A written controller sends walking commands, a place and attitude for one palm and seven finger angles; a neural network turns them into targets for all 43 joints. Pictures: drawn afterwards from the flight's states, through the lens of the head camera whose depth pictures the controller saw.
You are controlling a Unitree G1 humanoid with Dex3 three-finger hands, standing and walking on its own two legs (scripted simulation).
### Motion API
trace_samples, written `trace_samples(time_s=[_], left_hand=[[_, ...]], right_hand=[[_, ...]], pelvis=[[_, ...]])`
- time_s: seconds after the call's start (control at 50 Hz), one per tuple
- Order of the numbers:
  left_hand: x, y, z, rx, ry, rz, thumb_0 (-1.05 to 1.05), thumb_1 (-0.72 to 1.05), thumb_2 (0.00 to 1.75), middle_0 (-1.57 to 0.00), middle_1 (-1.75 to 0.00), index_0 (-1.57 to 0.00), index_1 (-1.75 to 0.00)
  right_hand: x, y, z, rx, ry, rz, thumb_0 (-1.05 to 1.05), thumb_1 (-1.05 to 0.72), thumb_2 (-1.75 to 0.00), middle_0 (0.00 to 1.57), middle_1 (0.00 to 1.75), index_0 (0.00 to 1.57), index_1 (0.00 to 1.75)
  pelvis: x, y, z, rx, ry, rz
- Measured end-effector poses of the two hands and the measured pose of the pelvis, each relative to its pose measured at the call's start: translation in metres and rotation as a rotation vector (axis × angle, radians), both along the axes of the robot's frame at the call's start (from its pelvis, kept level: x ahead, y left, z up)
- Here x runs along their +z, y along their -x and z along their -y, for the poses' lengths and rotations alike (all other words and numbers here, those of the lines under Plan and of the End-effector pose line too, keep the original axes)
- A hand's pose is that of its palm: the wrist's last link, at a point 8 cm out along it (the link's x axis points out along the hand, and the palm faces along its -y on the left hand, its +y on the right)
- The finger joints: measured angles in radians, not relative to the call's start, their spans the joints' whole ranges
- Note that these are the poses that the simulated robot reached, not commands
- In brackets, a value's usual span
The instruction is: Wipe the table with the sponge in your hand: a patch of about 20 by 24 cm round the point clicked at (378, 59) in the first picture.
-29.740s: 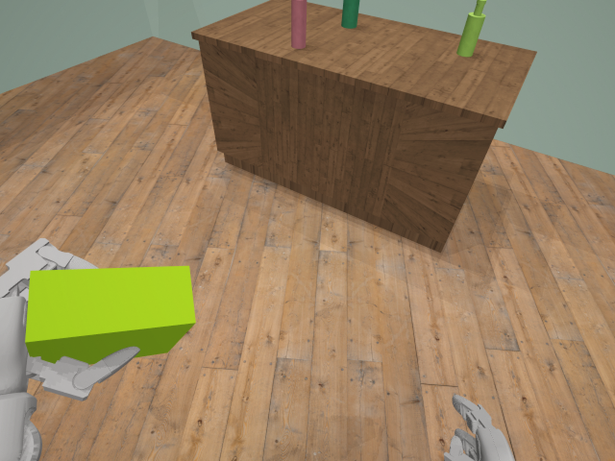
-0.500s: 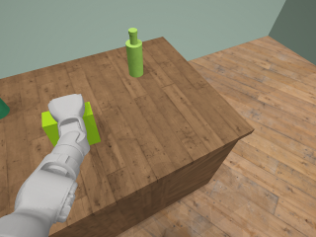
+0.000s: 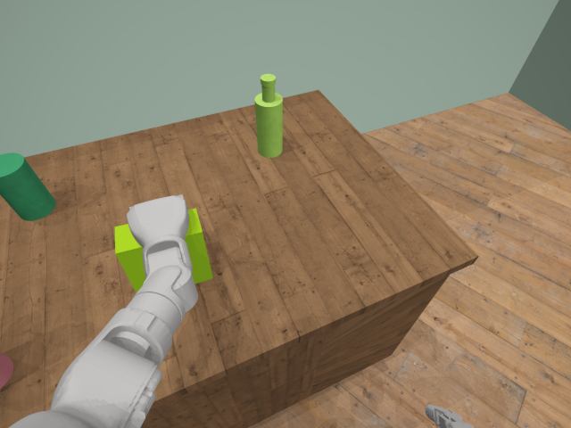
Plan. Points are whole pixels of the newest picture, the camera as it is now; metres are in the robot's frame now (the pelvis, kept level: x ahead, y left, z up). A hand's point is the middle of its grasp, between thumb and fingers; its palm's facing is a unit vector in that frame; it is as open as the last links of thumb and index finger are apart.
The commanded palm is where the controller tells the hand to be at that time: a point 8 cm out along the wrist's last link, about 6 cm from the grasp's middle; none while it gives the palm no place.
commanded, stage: wipe back along the middle lane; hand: left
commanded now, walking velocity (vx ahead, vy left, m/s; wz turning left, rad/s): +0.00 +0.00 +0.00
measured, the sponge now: (170, 262) +0.38 +0.23 -0.04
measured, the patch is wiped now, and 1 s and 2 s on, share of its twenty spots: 0.40 0.45 0.65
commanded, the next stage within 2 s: slide across to the third lane in 0.68 s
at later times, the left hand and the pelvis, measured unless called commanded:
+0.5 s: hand (177, 269) +0.34 +0.20 +0.01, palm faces -0.04 -0.04 -1.00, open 10.1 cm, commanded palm +0.30 +0.17 +0.05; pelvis +0.00 -0.02 +0.00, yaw +0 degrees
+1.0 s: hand (191, 285) +0.31 +0.17 +0.02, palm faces -0.07 -0.04 -1.00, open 10.1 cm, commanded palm +0.29 +0.14 +0.06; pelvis -0.02 -0.03 +0.00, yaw +1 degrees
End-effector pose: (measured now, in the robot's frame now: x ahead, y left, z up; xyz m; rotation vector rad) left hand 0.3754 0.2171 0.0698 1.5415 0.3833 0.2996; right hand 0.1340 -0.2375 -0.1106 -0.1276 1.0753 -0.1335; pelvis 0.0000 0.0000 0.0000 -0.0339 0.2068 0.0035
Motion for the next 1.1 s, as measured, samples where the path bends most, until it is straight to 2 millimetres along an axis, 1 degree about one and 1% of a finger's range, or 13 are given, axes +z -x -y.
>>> trace_samples(time_s=[0.32, 0.54, 0.8, 0.94, 1.1], left_hand=[[0.001, 0.030, 0.022, -0.005, 0.013, 0.000, 0.00, -0.49, 1.04, -0.72, -1.35, -0.73, -1.36], [0.000, 0.055, 0.029, 0.000, 0.027, 0.008, 0.00, -0.49, 1.04, -0.71, -1.35, -0.73, -1.36], [0.000, 0.077, 0.045, -0.016, 0.027, 0.010, 0.00, -0.49, 1.04, -0.71, -1.35, -0.72, -1.36], [0.000, 0.078, 0.050, -0.018, 0.029, -0.009, 0.00, -0.49, 1.04, -0.71, -1.35, -0.72, -1.36], [0.003, 0.074, 0.066, -0.059, 0.040, -0.017, 0.00, -0.49, 1.04, -0.71, -1.35, -0.73, -1.36]], right_hand=[[0.015, -0.040, -0.006, 0.055, -0.021, 0.089, 0.01, -0.91, -0.90, 0.20, 0.30, 0.20, 0.30], [0.027, -0.054, -0.001, 0.078, -0.020, 0.152, 0.01, -0.91, -0.90, 0.20, 0.30, 0.20, 0.30], [0.028, -0.055, 0.005, 0.088, -0.038, 0.181, 0.01, -0.91, -0.90, 0.20, 0.30, 0.20, 0.30], [0.027, -0.050, 0.010, 0.077, -0.039, 0.187, 0.01, -0.91, -0.90, 0.20, 0.30, 0.20, 0.30], [0.021, -0.041, 0.015, 0.062, -0.045, 0.179, 0.01, -0.91, -0.90, 0.20, 0.30, 0.20, 0.30]], pelvis=[[0.003, 0.000, 0.007, 0.007, -0.009, 0.047], [0.004, 0.004, 0.017, 0.005, -0.018, 0.084], [0.003, 0.012, 0.026, 0.003, -0.028, 0.105], [0.003, 0.018, 0.032, 0.006, -0.030, 0.113], [0.004, 0.021, 0.035, 0.008, -0.034, 0.117]])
